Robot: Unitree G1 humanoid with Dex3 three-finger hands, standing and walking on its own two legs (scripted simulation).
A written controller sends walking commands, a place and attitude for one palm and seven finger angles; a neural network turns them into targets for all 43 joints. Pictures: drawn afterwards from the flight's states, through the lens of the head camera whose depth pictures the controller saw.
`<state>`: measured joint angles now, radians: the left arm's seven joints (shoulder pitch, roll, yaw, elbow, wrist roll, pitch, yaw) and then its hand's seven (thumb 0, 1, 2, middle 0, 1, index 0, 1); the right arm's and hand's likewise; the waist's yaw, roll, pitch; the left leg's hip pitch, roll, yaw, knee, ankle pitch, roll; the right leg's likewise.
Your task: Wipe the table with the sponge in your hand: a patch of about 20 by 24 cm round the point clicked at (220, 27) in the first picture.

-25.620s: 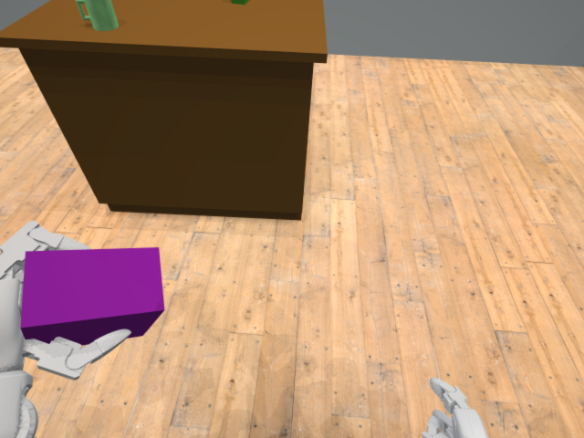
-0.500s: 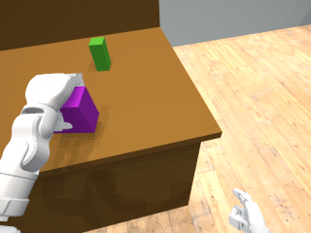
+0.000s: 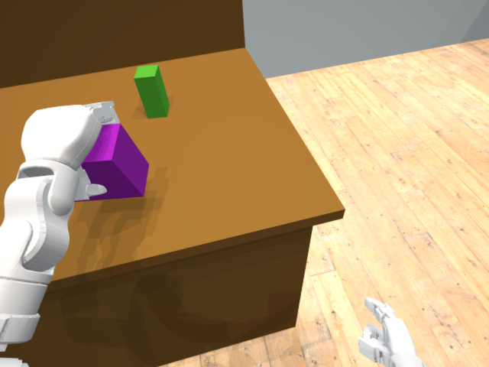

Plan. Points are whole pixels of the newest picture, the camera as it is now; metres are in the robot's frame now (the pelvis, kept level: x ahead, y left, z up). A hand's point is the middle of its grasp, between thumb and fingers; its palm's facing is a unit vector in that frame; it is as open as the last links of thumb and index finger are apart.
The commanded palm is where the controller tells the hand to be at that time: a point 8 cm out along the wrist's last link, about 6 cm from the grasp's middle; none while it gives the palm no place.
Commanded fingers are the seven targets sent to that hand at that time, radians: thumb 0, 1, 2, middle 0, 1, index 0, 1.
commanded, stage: move the sponge above the wiping area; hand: left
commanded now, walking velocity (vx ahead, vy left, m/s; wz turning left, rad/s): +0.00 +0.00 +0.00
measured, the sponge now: (101, 171) +0.34 +0.29 +0.16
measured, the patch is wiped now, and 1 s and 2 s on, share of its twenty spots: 0.00 0.00 0.10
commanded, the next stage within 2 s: lower the sponge onto the table in 0.30 s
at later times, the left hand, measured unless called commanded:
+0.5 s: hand (78, 140) +0.34 +0.30 +0.23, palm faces +0.28 +0.00 -0.96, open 10.3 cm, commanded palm +0.28 +0.30 +0.25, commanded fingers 0.00 0.10 1.30 -1.20 -1.60 -1.20 -1.60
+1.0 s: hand (73, 152) +0.33 +0.32 +0.20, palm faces +0.19 +0.01 -0.98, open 10.3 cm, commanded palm +0.29 +0.30 +0.24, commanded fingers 0.00 0.10 1.30 -1.20 -1.60 -1.20 -1.60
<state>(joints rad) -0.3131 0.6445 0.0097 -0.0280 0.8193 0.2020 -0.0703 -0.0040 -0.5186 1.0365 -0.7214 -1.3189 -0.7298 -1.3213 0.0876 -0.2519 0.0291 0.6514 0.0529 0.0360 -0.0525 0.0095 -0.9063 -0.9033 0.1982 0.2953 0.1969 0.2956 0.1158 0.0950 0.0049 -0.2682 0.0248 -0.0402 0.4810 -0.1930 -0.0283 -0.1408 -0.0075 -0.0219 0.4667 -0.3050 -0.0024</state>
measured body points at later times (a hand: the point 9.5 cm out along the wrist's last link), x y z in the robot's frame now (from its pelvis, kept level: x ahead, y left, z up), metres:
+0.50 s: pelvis +0.00 +0.00 +0.00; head +0.00 -0.04 +0.45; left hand +0.32 +0.29 +0.28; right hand +0.23 -0.19 -0.09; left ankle +0.04 +0.14 -0.74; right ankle -0.03 -0.12 -0.74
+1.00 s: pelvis +0.00 +0.00 +0.00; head +0.00 -0.05 +0.45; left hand +0.32 +0.31 +0.26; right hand +0.22 -0.20 -0.10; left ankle +0.04 +0.14 -0.74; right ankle -0.03 -0.12 -0.74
